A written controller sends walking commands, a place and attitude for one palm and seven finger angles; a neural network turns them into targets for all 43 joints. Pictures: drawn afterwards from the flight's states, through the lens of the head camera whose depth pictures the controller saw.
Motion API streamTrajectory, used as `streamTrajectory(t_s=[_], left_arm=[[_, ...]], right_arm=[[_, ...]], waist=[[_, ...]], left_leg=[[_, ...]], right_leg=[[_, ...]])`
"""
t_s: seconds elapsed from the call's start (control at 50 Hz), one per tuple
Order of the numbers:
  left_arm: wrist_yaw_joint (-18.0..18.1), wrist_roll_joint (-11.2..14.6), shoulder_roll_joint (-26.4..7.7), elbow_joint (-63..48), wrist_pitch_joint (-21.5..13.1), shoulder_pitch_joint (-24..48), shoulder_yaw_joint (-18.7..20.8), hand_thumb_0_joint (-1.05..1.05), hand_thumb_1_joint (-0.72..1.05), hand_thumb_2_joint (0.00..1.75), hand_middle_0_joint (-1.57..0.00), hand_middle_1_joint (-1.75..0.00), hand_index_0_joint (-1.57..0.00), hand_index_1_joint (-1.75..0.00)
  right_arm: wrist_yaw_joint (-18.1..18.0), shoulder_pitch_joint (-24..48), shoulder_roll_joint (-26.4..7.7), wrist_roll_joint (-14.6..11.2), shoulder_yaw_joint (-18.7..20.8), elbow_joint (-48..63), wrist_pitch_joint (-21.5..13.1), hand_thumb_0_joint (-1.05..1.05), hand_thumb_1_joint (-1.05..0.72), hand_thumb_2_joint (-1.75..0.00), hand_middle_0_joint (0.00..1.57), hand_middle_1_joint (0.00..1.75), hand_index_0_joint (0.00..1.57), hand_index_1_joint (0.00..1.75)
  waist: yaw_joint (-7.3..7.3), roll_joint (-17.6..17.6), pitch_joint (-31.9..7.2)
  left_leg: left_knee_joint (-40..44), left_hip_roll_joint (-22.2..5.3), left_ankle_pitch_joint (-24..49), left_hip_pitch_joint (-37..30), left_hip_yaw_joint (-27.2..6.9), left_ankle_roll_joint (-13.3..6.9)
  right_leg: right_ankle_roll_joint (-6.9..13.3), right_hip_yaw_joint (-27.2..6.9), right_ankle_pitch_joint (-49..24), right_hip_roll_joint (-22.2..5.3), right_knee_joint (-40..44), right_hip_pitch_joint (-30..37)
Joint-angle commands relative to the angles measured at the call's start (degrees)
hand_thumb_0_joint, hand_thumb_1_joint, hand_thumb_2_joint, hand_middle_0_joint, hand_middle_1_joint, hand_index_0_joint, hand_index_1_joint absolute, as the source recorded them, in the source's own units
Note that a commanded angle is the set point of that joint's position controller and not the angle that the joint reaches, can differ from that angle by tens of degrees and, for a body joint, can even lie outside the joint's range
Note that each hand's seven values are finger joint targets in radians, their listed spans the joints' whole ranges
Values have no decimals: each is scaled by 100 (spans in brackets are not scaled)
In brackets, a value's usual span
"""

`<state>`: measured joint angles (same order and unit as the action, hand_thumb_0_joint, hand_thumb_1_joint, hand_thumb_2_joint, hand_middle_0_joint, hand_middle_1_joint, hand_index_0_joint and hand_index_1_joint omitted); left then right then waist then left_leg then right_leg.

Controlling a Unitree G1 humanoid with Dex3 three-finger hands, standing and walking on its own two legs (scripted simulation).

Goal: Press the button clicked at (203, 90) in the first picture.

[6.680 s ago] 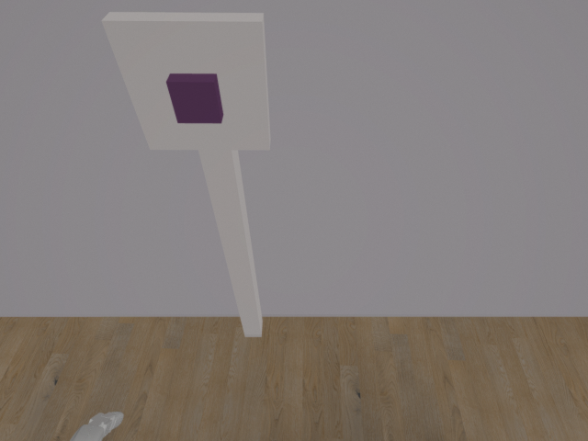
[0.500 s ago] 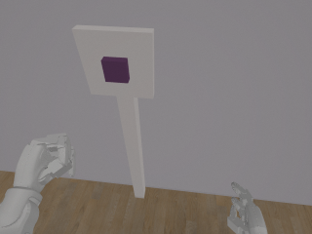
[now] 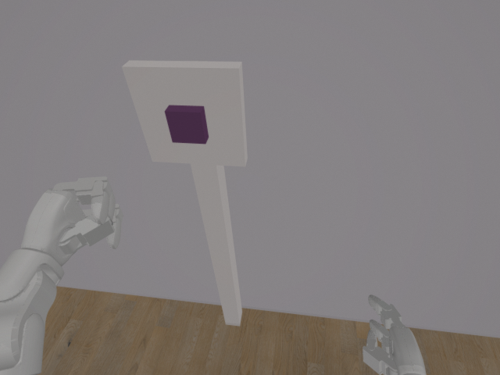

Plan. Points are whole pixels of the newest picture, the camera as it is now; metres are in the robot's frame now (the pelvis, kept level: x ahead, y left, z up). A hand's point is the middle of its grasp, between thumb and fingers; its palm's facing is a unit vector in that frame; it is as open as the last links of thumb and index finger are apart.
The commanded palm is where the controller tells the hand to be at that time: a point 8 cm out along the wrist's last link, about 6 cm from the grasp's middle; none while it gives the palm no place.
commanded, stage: raise the hand and make a fist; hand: left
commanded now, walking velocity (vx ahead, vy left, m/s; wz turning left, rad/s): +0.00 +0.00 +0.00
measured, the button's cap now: (188, 123) +0.49 +0.17 +0.19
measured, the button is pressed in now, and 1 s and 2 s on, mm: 0 0 0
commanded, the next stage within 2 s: aim a knuckle at the button in 0.26 s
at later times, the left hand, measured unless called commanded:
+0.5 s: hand (117, 229) +0.24 +0.20 +0.18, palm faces +0.03 -1.00 -0.09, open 3.1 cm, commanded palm +0.21 +0.24 +0.19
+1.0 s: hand (157, 199) +0.31 +0.17 +0.17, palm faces +0.01 -1.00 -0.06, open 3.1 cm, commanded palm +0.28 +0.22 +0.17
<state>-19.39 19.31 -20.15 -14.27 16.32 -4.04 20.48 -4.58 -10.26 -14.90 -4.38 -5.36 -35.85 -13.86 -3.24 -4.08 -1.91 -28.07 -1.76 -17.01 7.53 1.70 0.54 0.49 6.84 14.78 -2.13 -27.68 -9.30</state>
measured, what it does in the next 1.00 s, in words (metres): stands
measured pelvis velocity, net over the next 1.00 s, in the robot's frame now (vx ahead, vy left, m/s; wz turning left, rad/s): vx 0.00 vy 0.00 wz -0.02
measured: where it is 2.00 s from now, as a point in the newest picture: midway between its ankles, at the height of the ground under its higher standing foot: outside the picture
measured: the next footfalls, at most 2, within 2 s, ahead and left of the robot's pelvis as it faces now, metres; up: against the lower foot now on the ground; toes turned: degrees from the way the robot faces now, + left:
none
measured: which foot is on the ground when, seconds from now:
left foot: down 0.00-1.00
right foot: down 0.00-1.00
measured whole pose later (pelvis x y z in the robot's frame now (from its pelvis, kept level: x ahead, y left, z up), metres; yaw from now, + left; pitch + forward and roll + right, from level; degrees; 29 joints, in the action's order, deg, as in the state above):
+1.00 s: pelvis +0.00 +0.00 +0.00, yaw -1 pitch -3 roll +0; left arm -11.2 13.5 -15.0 -3.3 13.0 7.3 13.5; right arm -4.4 -11.3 -14.4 -3.7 -4.0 -36.4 -11.7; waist -2.1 -3.3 -0.8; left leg -27.2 -1.8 -16.7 7.6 2.6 0.9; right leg 0.8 5.8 15.1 -2.0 -28.6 -10.6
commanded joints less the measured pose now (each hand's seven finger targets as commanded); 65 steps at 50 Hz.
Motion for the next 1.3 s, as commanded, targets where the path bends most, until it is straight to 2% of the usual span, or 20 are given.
streamTrajectory(t_s=[0.0, 0.08, 0.18, 0.2, 0.26, 0.4, 0.52, 0.58, 0.6, 0.68, 0.7, 0.74, 0.84, 0.92, 1.02, 1.04, 1.16, 1.18, 1.2, 1.28], left_arm=[[135, 138, -1205, -1451, -285, 860, 783, 0, 90, 90, -130, -150, -130, -150], [377, 41, -1112, -1863, -697, 1118, 691, 0, 90, 90, -130, -150, -130, -150], [387, -20, -910, -1225, -678, 1156, 383, 0, 90, 90, -130, -150, -130, -150], [350, -24, -871, -1090, -599, 1134, 324, 0, 90, 90, -130, -150, -130, -150], [250, -36, -943, -1020, -405, 1186, 294, 0, 90, 90, -130, -150, -130, -150], [338, 33, -1123, -1210, -628, 1620, 534, 0, 90, 90, -130, -150, -130, -150], [426, -133, -736, -431, -708, 2268, -36, 0, 90, 90, -130, -150, -130, -150], [436, -268, -594, -424, -641, 2385, -296, 0, 90, 90, -130, -150, -130, -150], [463, -294, -576, -354, -629, 2468, -347, 0, 90, 90, -130, -150, -130, -150], [623, -359, -726, -500, -734, 2695, -125, 0, 90, 90, -130, -150, -130, -150], [694, -355, -995, -413, -766, 2528, 186, 0, 90, 90, -130, -150, -130, -150], [768, -372, -988, -391, -817, 2531, 277, 0, 90, 90, -130, -150, -130, -150], [842, -413, -493, -80, -725, 2596, -177, 0, 90, 90, -130, -150, -130, -150], [802, -471, -299, -65, -659, 2747, -456, 0, 90, 90, -130, -150, -130, -150], [893, -534, -127, -159, -828, 3462, -753, 0, 90, 90, -130, -150, -130, -150], [954, -538, -278, -1, -851, 3673, -624, 0, 90, 90, -130, -150, -130, -150], [1269, -728, -302, 890, -875, 4327, -648, 0, 90, 90, -130, -150, -130, -150], [1281, -745, -227, 1016, -856, 4443, -715, 0, 90, 90, -130, -150, -130, -150], [1310, -769, -364, 1244, -854, 4438, -594, 0, 90, 90, -130, -150, -130, -150], [1280, -762, -465, 1611, -889, 4586, -443, 0, 90, 90, -130, -150, -130, -150]], right_arm=[[-28, 1024, -548, 17, 275, 1133, -298, 0, -90, -90, 20, 30, 20, 30], [-31, 939, -470, 37, 275, 1125, -370, 0, -90, -90, 20, 30, 20, 30], [-111, 860, -544, 14, 287, 949, -447, 0, -90, -90, 20, 30, 20, 30], [-120, 871, -566, 2, 296, 926, -437, 0, -90, -90, 20, 30, 20, 30], [-154, 950, -577, -27, 289, 975, -423, 0, -90, -90, 20, 30, 20, 30], [-153, 961, -545, 24, 278, 962, -499, 0, -90, -90, 20, 30, 20, 30], [-190, 880, -537, -19, 286, 821, -538, 0, -90, -90, 20, 30, 20, 30], [-188, 860, -531, -20, 293, 896, -515, 0, -90, -90, 20, 30, 20, 30], [-188, 864, -527, -12, 295, 887, -506, 0, -90, -90, 20, 30, 20, 30], [-156, 843, -499, 51, 315, 952, -462, 0, -90, -90, 20, 30, 20, 30], [-134, 811, -512, 82, 319, 924, -437, 0, -90, -90, 20, 30, 20, 30], [-92, 811, -488, 92, 319, 926, -353, 0, -90, -90, 20, 30, 20, 30], [-27, 793, -475, 58, 331, 897, -207, 0, -90, -90, 20, 30, 20, 30], [-31, 770, -494, 47, 367, 945, -141, 0, -90, -90, 20, 30, 20, 30], [-67, 762, -470, 66, 365, 900, -111, 0, -90, -90, 20, 30, 20, 30], [-93, 715, -490, 73, 364, 844, -81, 0, -90, -90, 20, 30, 20, 30], [-109, 710, -477, 99, 346, 725, 112, 0, -90, -90, 20, 30, 20, 30], [-105, 704, -470, 108, 334, 722, 149, 0, -90, -90, 20, 30, 20, 30], [-97, 663, -493, 106, 348, 695, 193, 0, -90, -90, 20, 30, 20, 30], [-72, 635, -497, 103, 359, 764, 323, 0, -90, -90, 20, 30, 20, 30]], waist=[[-157, 444, -795], [-96, -188, -844], [8, -9, -272], [9, 268, -199], [-3, 148, -80], [-15, 316, -613], [120, 138, -209], [100, 56, -464], [105, 240, -445], [20, 284, -1065], [-62, 537, -1122], [-82, 395, -1277], [29, 174, -831], [93, 409, -853], [204, 271, -1014], [229, 486, -1006], [228, 334, -967], [238, 252, -1009], [213, 530, -1054], [168, 388, -1267]], left_leg=[[363, 191, 1378, 4, -205, -194], [414, 192, 1242, -176, -155, -165], [469, 165, 786, -13, -181, -192], [466, 156, 714, 48, -192, -205], [485, 186, 504, 93, -196, -223], [368, 184, 782, -43, -202, -216], [413, 191, 545, 17, -184, -212], [414, 225, 739, -57, -187, -216], [382, 212, 768, -21, -190, -226], [370, 227, 1185, -195, -185, -219], [362, 204, 1309, -104, -192, -214], [371, 215, 1547, -107, -113, -194], [388, 188, 1597, -63, -64, -160], [360, 189, 1619, -132, -83, -190], [356, 187, 1504, -299, -115, -185], [384, 178, 1415, -263, -154, -183], [442, 213, 1197, -145, -153, -165], [437, 226, 1244, -140, -140, -164], [436, 203, 1248, -73, -155, -169], [413, 217, 1530, -44, -99, -158]], right_leg=[[-10, -261, -1229, 138, 375, 367], [7, -239, -988, 158, 391, 217], [-17, -297, -513, 157, 606, -30], [-28, -323, -370, 168, 667, -22], [-46, -380, -77, 127, 720, -117], [-68, -417, -298, 134, 617, 130], [-61, -417, -164, 114, 650, -199], [-36, -336, -513, 112, 504, -90], [-41, -366, -548, 115, 507, -72], [-25, -326, -1090, 94, 311, 243], [-26, -332, -1213, 103, 288, 400], [-17, -340, -1586, 78, 206, 574], [9, -302, -1727, 101, 238, 297], [6, -286, -1766, 115, 242, 229], [15, -299, -1545, 128, 248, 113], [7, -279, -1435, 140, 263, 96], [47, -339, -1122, 119, 319, 66], [54, -352, -1207, 107, 307, 98], [59, -350, -1190, 118, 314, 166], [84, -371, -1644, 93, 240, 375]])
